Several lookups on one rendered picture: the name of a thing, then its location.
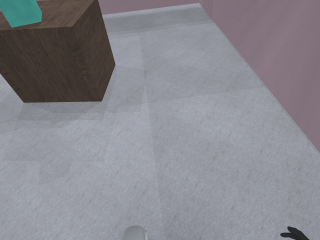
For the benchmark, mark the left robot thigh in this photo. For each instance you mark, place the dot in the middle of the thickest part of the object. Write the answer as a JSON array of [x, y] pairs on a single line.
[[135, 232]]

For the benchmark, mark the carton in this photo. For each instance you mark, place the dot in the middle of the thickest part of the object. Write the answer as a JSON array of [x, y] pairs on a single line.
[[21, 12]]

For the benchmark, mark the right robot hand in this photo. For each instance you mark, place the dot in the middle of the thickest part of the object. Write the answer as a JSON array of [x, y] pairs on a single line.
[[295, 234]]

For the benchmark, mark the pedestal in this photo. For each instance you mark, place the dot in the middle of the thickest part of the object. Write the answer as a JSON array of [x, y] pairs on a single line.
[[67, 57]]

